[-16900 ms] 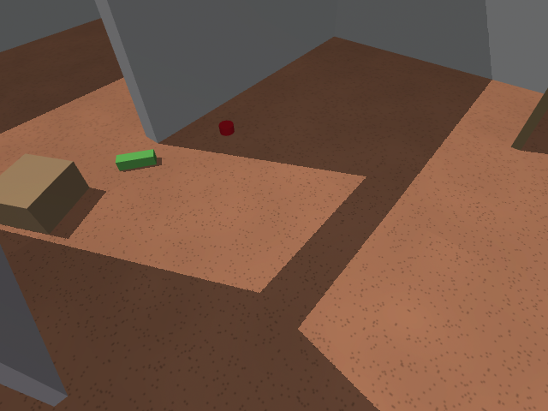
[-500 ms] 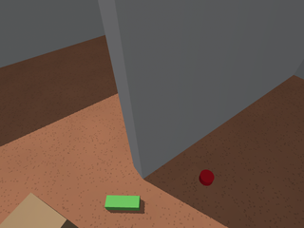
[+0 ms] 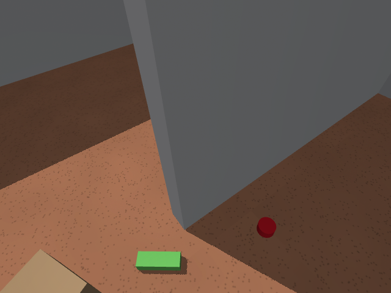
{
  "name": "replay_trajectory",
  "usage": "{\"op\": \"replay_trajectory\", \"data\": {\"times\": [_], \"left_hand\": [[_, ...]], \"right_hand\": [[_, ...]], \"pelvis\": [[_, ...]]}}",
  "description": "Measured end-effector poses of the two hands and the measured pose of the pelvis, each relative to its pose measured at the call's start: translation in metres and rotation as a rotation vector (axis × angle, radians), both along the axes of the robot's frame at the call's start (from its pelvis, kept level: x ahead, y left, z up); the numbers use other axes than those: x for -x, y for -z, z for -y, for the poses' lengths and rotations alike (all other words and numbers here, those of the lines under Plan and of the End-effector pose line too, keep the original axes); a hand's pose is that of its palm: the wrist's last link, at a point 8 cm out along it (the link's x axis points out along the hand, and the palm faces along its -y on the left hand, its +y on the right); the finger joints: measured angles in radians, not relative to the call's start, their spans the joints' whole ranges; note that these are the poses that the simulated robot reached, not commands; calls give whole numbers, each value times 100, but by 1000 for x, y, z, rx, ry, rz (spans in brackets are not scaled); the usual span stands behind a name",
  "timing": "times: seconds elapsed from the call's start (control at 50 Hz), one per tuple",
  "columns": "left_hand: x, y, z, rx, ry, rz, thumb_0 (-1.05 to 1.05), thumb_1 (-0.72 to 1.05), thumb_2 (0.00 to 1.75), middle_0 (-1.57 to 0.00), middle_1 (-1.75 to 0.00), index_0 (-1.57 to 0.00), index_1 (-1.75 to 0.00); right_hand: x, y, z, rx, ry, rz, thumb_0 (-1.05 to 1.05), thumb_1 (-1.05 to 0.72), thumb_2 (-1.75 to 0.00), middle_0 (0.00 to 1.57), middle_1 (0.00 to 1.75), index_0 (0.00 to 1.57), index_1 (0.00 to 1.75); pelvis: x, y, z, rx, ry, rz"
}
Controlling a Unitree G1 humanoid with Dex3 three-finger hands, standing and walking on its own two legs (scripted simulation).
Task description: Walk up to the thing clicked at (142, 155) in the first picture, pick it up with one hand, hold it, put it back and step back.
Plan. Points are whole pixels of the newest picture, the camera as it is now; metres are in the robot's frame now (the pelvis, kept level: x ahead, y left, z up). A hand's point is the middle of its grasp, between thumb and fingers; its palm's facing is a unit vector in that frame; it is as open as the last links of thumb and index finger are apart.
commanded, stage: walk up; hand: left
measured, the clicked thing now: (159, 260) +0.42 +0.24 -0.75
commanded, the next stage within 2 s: stand in 0.18 s
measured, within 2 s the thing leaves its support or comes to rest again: neither
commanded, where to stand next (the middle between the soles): +0.04 +0.00 m, yaw +0 degrees
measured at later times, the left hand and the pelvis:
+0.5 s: hand out of the picture +0.08 +0.25 -0.15, palm faces -0.02 -0.94 -0.35, open 7.4 cm; pelvis +0.00 -0.01 +0.00, yaw +0 degrees
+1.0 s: hand out of the picture +0.06 +0.25 -0.15, palm faces -0.02 -0.94 -0.35, open 7.4 cm; pelvis +0.00 -0.01 +0.00, yaw +1 degrees
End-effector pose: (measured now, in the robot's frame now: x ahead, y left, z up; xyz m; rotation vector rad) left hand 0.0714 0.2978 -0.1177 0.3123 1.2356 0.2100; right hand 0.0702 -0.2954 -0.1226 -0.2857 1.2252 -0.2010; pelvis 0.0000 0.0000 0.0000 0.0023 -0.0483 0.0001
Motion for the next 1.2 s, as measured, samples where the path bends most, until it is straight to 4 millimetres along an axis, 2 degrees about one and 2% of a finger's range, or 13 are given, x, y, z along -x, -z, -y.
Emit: {"op": "replay_trajectory", "data": {"times": [0.24, 0.52, 0.9, 1.2], "left_hand": [[-4, -2, 2, -6, 4, 11, 1, 90, 90, -20, -29, -20, -30], [1, -1, 4, -5, 14, 2, 1, 90, 90, -20, -29, -20, -30], [11, -1, 3, -8, 9, -12, 1, 90, 90, -20, -29, -20, -30], [9, -1, 3, -8, 7, -13, 1, 90, 90, -20, -29, -20, -30]], "right_hand": [[-8, 0, 1, -2, -10, 8, 0, -90, -90, 20, 30, 20, 30], [-3, -3, 9, 15, -15, -5, 0, -90, -90, 20, 30, 20, 30], [5, 0, 8, 5, -20, -28, 0, -90, -90, 20, 30, 20, 30], [0, 0, 7, 9, -24, -24, 0, -90, -90, 20, 30, 20, 30]], "pelvis": [[-2, 0, 3, 1, -3, -2], [0, -1, 5, 3, -6, -5], [2, 0, 6, 2, -11, -8], [-2, 0, 6, 2, -12, -9]]}}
